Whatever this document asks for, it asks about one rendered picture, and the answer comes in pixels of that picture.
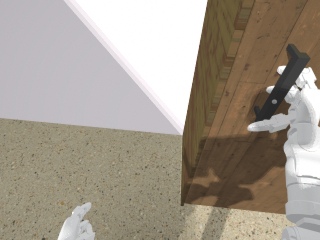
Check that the robot right hand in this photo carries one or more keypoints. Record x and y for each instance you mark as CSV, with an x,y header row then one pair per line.
x,y
305,102

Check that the robot left hand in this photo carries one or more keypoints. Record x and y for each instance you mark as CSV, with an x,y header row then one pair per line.
x,y
72,227

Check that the right robot forearm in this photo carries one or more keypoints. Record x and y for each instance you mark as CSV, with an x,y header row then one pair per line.
x,y
302,173

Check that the handle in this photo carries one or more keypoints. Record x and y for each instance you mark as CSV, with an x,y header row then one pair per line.
x,y
292,71

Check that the robot right upper arm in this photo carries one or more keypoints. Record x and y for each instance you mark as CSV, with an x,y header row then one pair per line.
x,y
298,233

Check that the wardrobe door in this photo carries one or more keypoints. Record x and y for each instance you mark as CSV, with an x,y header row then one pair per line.
x,y
241,169

